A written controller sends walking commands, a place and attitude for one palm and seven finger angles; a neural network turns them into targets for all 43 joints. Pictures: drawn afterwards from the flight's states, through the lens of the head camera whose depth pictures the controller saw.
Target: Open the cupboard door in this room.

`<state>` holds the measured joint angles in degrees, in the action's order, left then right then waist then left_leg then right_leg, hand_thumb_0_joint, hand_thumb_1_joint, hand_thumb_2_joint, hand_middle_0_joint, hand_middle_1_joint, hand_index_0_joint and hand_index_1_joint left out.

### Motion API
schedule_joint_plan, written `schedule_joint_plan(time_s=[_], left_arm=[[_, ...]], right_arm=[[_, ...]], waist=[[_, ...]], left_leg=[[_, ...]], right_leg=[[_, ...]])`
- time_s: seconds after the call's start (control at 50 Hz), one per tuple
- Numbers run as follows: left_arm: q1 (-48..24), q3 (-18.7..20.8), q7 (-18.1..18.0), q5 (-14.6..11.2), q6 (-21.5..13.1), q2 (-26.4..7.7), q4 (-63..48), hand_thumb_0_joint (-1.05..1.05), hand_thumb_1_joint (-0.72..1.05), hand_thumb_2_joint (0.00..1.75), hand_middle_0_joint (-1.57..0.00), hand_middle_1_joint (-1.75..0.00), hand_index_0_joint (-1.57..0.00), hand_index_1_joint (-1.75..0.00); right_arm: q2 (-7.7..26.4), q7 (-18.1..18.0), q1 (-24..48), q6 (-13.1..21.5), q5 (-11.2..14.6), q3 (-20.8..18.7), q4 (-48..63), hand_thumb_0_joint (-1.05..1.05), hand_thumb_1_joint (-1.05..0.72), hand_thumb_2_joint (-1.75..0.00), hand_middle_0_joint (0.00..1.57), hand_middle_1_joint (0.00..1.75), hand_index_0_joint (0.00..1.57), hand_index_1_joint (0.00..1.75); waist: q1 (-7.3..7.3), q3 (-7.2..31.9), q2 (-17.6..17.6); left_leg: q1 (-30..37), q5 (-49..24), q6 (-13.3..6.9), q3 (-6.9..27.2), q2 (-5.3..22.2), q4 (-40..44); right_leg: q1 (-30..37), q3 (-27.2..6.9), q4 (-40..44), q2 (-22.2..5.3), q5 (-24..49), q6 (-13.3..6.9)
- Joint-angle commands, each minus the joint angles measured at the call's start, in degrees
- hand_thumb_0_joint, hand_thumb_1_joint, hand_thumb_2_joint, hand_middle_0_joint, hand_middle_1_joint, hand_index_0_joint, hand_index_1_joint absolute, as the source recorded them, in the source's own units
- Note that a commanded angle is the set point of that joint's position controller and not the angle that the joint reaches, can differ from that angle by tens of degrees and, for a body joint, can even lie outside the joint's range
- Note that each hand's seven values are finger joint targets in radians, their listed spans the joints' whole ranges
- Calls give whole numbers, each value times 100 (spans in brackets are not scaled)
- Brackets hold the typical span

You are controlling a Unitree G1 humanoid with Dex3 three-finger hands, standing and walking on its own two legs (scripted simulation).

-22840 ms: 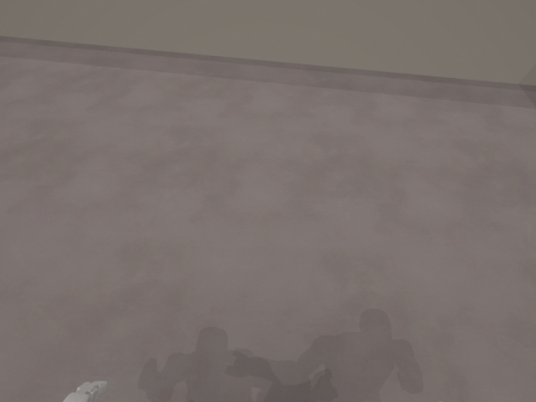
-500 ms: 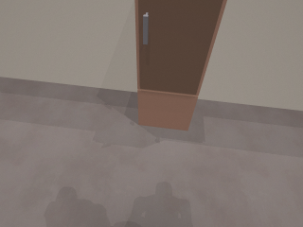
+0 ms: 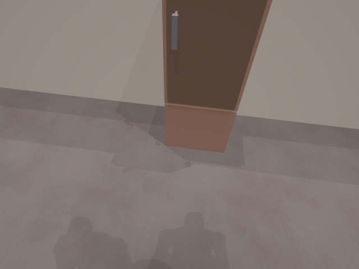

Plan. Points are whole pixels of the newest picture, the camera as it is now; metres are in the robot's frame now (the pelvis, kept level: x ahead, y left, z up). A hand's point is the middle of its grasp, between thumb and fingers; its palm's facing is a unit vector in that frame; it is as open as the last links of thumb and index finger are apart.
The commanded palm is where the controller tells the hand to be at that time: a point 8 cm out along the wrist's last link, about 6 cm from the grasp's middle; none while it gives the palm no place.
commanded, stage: take the last steps up to it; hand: left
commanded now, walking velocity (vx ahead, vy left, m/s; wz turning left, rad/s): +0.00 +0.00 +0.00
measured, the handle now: (175, 30) +0.99 +0.08 +0.08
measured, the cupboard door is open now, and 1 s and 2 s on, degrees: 0 0 0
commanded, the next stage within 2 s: come to a stop and stand still in 1.16 s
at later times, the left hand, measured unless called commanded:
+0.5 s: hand out of the picture +0.09 +0.11 -0.18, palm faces +0.03 -0.97 -0.24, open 7.3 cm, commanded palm none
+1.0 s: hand (151, 263) +0.18 +0.08 -0.19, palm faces +0.06 -0.99 -0.14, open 7.4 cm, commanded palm none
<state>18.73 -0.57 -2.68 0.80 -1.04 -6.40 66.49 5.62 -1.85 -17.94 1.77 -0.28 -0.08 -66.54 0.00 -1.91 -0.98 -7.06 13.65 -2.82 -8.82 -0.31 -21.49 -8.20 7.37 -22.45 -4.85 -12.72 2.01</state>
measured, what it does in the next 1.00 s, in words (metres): walks ahead: right foot, then left foot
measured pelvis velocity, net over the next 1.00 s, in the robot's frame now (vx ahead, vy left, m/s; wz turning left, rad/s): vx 0.28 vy -0.06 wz -0.05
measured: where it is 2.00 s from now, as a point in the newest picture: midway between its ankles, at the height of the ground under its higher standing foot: (187, 249)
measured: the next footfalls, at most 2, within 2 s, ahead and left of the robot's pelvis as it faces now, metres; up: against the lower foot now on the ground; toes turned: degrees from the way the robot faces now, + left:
right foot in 0.42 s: +0.13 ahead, -0.17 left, +0.00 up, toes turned -11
left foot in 0.96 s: +0.38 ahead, +0.04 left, +0.00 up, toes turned +6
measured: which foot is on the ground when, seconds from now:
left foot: down 0.00-0.44, up 0.46-0.94, down 0.96-1.00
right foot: down 0.00-0.16, up 0.18-0.40, down 0.42-0.96, up 0.98-1.00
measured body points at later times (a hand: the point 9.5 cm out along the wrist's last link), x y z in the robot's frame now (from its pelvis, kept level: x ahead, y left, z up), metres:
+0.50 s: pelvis +0.08 -0.07 -0.02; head +0.09 -0.10 +0.43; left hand +0.08 +0.16 -0.16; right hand -0.02 -0.28 -0.19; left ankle -0.01 +0.06 -0.71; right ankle +0.09 -0.16 -0.74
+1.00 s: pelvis +0.28 -0.06 -0.02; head +0.33 -0.06 +0.42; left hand +0.17 +0.14 -0.17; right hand +0.40 -0.27 -0.17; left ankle +0.34 +0.03 -0.75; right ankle +0.10 -0.16 -0.70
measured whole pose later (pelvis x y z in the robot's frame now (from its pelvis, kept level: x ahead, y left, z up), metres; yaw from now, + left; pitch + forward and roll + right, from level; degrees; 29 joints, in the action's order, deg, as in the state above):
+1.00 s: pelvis +0.28 -0.06 -0.02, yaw -3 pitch +1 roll +1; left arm 25.2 1.0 -0.8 0.7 -3.5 -5.6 68.2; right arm 7.6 0.5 -3.5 4.2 -1.8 -1.6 -57.7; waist 3.0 -5.1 -0.9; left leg -22.9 12.1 -3.0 -9.6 2.6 -36.0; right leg -7.0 5.3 -48.4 -3.0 -29.5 -0.6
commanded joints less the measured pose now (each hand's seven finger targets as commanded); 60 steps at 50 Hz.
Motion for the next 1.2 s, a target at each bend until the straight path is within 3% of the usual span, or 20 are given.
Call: schedule_joint_plan(time_s=[0.0, 0.1, 0.2, 0.32, 0.38, 0.4, 0.42, 0.44, 0.48, 0.54, 0.6, 0.82, 0.88, 0.9, 0.92, 0.94, 0.96, 1.04, 1.1, 1.18], left_arm=[[503, 76, -21, -7, -21, -428, -52, 0, 90, 90, -20, -30, -20, -30], [386, 100, 82, 34, 50, -313, -67, 0, 90, 90, -20, -30, -20, -30], [-196, 230, 232, 125, 104, -277, -453, 0, 90, 90, -20, -30, -20, -30], [-239, 298, 334, 57, -15, -166, -636, 0, 90, 90, -20, -30, -20, -30], [777, 346, 316, 67, -64, -316, -227, 0, 90, 90, -20, -30, -20, -30], [1314, 407, 277, 85, -127, -666, -81, 0, 90, 90, -20, -30, -20, -30], [1746, 511, 210, 77, -190, -1230, 24, 0, 90, 90, -20, -30, -20, -30], [1779, 521, 138, -13, -166, -1374, -5, 0, 90, 90, -20, -30, -20, -30], [1120, 503, 120, -5, -211, -1098, -132, 0, 90, 90, -20, -30, -20, -30], [635, 377, 110, 22, -303, -722, -264, 0, 90, 90, -20, -30, -20, -30], [827, 302, 146, 27, -400, -662, -170, 0, 90, 90, -20, -30, -20, -30], [1272, 303, 93, 61, -395, -708, 83, 0, 90, 90, -20, -30, -20, -30], [1070, 335, 87, 38, -394, -874, 50, 0, 90, 90, -20, -30, -20, -30], [959, 337, 91, 7, -396, -904, 7, 0, 90, 90, -20, -30, -20, -30], [1012, 331, 121, -41, -405, -764, -86, 0, 90, 90, -20, -30, -20, -30], [1040, 233, 184, -107, -421, -447, -239, 0, 90, 90, -20, -30, -20, -30], [659, 279, 133, -64, -412, -532, -403, 0, 90, 90, -20, -30, -20, -30], [206, 342, 239, 49, -236, -383, -429, 0, 90, 90, -20, -30, -20, -30], [321, 371, 258, 65, -53, -182, -581, 0, 90, 90, -20, -30, -20, -30], [-144, 341, 320, 70, -4, -304, -806, 0, 90, 90, -20, -30, -20, -30]], right_arm=[[544, -36, -493, 32, 17, -115, 58, 0, -90, -90, 20, 30, 20, 30], [696, -38, -654, -52, -42, -201, 6, 0, -90, -90, 20, 30, 20, 30], [944, -51, -1027, -14, -109, -378, 14, 0, -90, -90, 20, 30, 20, 30], [1011, -4, -611, 70, -147, -426, 148, 0, -90, -90, 20, 30, 20, 30], [915, 29, -322, 40, -117, -403, 208, 0, -90, -90, 20, 30, 20, 30], [747, 64, -271, 46, -70, -365, 286, 0, -90, -90, 20, 30, 20, 30], [416, 126, -128, 59, -35, -277, 546, 0, -90, -90, 20, 30, 20, 30], [623, 159, 246, 17, -55, -308, 753, 0, -90, -90, 20, 30, 20, 30], [596, 190, 506, 4, -71, -379, 719, 0, -90, -90, 20, 30, 20, 30], [462, 239, 198, -15, -112, -378, 544, 0, -90, -90, 20, 30, 20, 30], [466, 262, 204, -56, -118, -380, 546, 0, -90, -90, 20, 30, 20, 30], [487, 331, 1794, 63, -81, -242, 1183, 0, -90, -90, 20, 30, 20, 30], [649, 243, 944, 139, -112, -284, 953, 0, -90, -90, 20, 30, 20, 30], [838, 191, 173, 170, -137, -339, 723, 0, -90, -90, 20, 30, 20, 30], [1319, 131, -640, 210, -180, -454, 521, 0, -90, -90, 20, 30, 20, 30], [1872, 89, -1272, 209, -168, -598, 369, 0, -90, -90, 20, 30, 20, 30], [1819, 85, -1201, 132, -68, -571, 335, 0, -90, -90, 20, 30, 20, 30], [822, 61, -114, 280, -75, -321, 510, 0, -90, -90, 20, 30, 20, 30], [756, 59, 81, 305, -106, -373, 634, 0, -90, -90, 20, 30, 20, 30], [1006, 88, 186, 254, -111, -389, 654, 0, -90, -90, 20, 30, 20, 30]], waist=[[-4, -338, 131], [-117, -586, 423], [-340, -1046, 754], [-103, -553, 534], [392, -251, 128], [621, -97, -676], [752, -148, -2101], [769, -289, -1578], [503, -865, -914], [121, -572, 34], [45, -370, -213], [370, -477, -597], [-68, 65, -605], [-406, 505, -455], [-693, 1198, 239], [-760, 1684, 1453], [-703, 1449, 1038], [-115, -152, 492], [125, -62, 591], [99, -160, 816]], left_leg=[[-204, -862, 89, 849, 816, 537], [-282, 1551, -2, 1226, 1159, 1045], [46, 2188, -799, 2291, 2173, 1489], [-211, 900, -632, 1338, 1957, 1028], [-1148, 1141, -153, 533, 1346, -208], [-1716, 1169, 52, 33, 889, -1382], [-2892, 1999, 259, -323, 288, -2954], [-3084, 2163, 226, 202, 433, -3881], [-3300, 1205, 186, 623, 745, -4672], [-2791, 345, 302, 647, 902, -4376], [-2777, -114, 451, 550, 815, -4108], [-2646, -171, 349, 109, 502, -1833], [-1254, -306, 155, -194, 89, -1049], [-45, -860, 48, -146, 130, -697], [1632, -2036, -305, 883, 1076, -814], [2760, -3604, -1122, 2844, 2619, -672], [2276, -3684, -1409, 2897, 2855, -251], [-112, -2373, -769, 1535, 2080, 555], [-631, -2250, -711, 858, 1828, 705], [-777, -1957, -617, 556, 1573, 673]], right_leg=[[-154, -436, 285, -348, 614, -171], [-689, -134, -311, -17, -557, -181], [-2503, -334, -2647, -82, -1416, -264], [-1602, -199, -1730, -135, -962, -195], [208, 77, -663, 177, -65, -206], [838, -666, -169, -313, -695, -391], [1227, -2834, 849, -1535, -1519, -943], [821, -3626, 1500, -1983, -2141, -1287], [0, -3363, 1592, -1845, -2582, -1316], [-240, -1975, 1323, -1360, -945, -1094], [5, -1285, 1223, -1040, 598, -948], [1135, -682, 717, -988, 3297, -967], [1130, -370, -501, -854, 4734, -803], [638, -242, -1454, -701, 4523, -633], [-635, -57, -2699, -293, 2779, -382], [-2178, -3, -4569, 424, -1696, -230], [-2494, -564, -5341, 301, -2173, -358], [-2403, -757, -5029, -280, -901, -215], [-1975, -619, -3967, -330, -738, -135], [-1443, -258, -2355, -172, -218, -88]])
